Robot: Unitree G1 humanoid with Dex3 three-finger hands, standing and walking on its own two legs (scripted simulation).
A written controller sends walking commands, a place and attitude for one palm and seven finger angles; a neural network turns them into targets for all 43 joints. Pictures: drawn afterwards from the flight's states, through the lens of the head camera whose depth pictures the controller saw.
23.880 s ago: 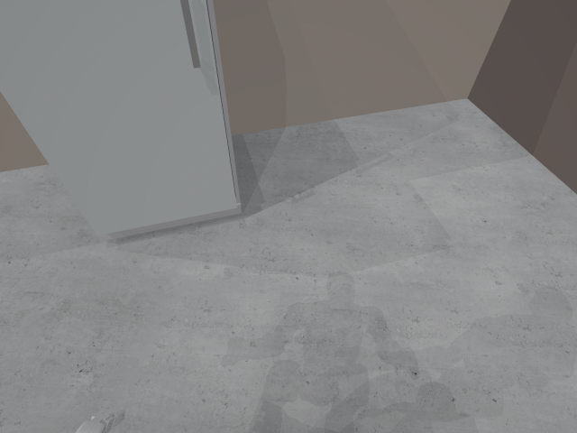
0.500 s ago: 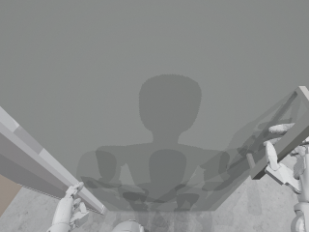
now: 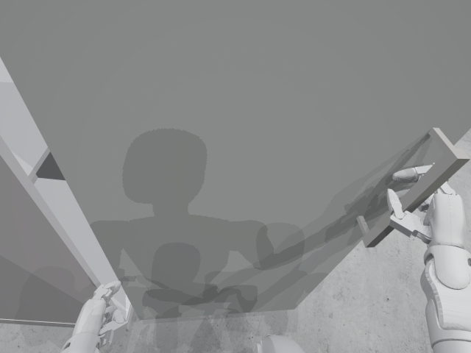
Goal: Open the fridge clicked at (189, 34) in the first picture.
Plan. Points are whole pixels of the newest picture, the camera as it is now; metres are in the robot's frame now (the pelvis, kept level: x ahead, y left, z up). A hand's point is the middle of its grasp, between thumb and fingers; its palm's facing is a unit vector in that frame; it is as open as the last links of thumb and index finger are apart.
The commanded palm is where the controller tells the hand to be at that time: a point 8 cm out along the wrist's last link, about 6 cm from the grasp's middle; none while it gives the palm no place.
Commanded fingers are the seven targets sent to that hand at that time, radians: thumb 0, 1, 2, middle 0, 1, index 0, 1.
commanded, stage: stop walking and hold the door back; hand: right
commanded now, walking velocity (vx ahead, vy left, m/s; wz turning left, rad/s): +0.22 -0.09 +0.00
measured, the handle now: (398, 196) +0.36 -0.24 +0.12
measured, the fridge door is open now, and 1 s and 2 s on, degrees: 83 81 81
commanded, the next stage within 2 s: loosen the grip on the handle in 1.08 s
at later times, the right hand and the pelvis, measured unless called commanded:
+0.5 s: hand (389, 194) +0.36 -0.22 +0.12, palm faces +0.10 +0.96 -0.27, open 5.7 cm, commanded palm +0.32 -0.30 +0.11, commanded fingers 0.00 -0.90 -0.90 0.45 1.40 0.45 1.40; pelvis -0.02 -0.05 +0.00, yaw +4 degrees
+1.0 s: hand (393, 205) +0.34 -0.22 +0.12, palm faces +0.08 +0.97 -0.23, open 5.5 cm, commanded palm +0.31 -0.29 +0.11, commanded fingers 0.00 -0.90 -0.90 0.45 1.40 0.45 1.40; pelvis -0.02 -0.06 +0.00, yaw +8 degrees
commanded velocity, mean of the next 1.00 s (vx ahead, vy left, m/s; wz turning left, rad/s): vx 0.04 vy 0.05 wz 0.00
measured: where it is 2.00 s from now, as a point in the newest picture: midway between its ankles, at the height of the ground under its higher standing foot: outside the picture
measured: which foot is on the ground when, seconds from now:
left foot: down 0.00-0.26, up 0.28-0.52, down 0.54-1.00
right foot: up 0.00-0.24, down 0.26-1.00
